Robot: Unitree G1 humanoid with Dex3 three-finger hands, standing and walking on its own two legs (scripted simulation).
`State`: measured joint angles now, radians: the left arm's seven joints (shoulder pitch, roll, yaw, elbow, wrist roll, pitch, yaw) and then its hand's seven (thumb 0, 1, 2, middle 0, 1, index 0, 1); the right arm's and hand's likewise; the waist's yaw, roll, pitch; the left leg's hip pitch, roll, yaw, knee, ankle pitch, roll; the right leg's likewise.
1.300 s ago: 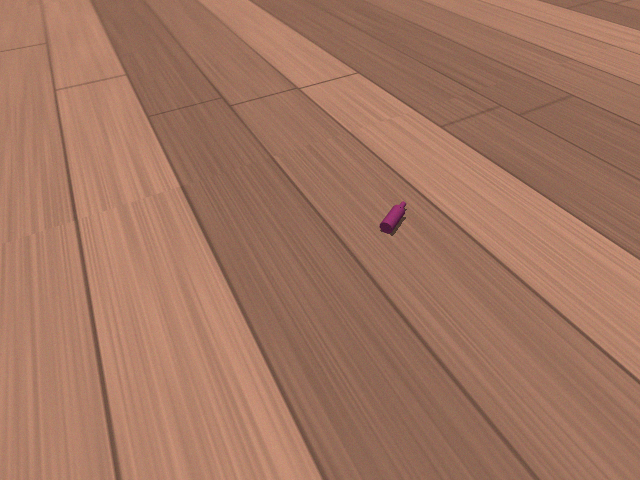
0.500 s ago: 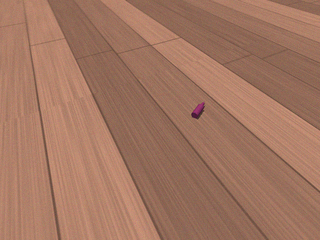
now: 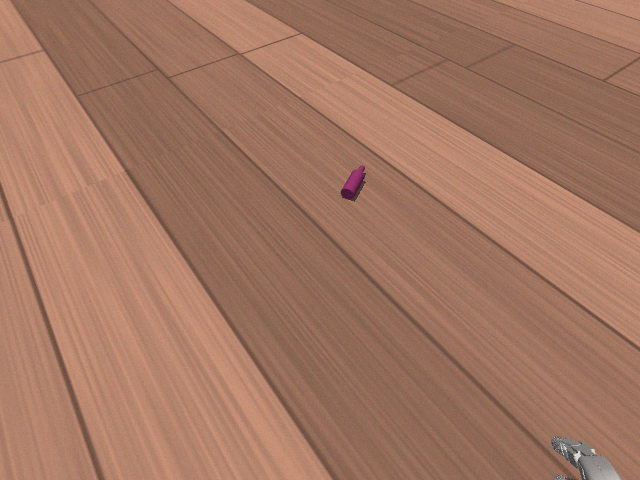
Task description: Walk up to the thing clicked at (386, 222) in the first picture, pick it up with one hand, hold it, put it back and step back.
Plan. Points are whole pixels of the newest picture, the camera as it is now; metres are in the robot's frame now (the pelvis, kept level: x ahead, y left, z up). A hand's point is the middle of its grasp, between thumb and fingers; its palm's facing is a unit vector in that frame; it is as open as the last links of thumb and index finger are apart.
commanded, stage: walk up
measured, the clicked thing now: (355, 180) +1.42 -0.08 -0.74
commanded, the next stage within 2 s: stand in 1.76 s
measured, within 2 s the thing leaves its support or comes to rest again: neither
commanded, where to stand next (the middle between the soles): +0.05 -0.02 m, yaw -38 degrees
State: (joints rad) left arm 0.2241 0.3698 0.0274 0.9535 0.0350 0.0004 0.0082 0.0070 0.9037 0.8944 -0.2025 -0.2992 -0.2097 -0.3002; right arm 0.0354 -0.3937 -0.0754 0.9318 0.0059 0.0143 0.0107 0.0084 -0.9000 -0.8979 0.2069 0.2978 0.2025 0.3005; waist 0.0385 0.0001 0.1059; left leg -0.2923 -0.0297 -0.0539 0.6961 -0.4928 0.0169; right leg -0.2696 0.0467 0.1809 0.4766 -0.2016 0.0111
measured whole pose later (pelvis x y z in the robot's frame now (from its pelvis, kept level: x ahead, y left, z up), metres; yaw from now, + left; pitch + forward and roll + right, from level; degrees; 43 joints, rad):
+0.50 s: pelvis -0.02 +0.01 -0.02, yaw -18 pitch -3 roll -2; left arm 0.21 0.41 0.07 0.79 0.03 -0.01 -0.02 0.01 0.91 0.90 -0.20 -0.30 -0.21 -0.30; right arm 0.31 -0.44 -0.09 0.79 -0.01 0.03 0.02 0.01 -0.90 -0.90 0.21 0.30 0.20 0.30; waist -0.07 0.07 0.15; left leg -0.29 0.14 0.12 0.79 -0.43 0.01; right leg -0.26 0.04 -0.02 0.60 -0.30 -0.02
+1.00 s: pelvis -0.01 +0.02 -0.02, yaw -31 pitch -3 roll -1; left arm 0.25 0.42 0.05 0.81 0.01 0.02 -0.01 0.01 0.91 0.89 -0.20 -0.30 -0.21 -0.30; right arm 0.25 -0.38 -0.04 0.79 -0.03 -0.03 0.01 0.01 -0.90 -0.90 0.21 0.30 0.21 0.30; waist -0.02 -0.04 0.12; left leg -0.32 0.08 0.06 0.68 -0.31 0.00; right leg -0.41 0.05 0.07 0.98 -0.51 -0.02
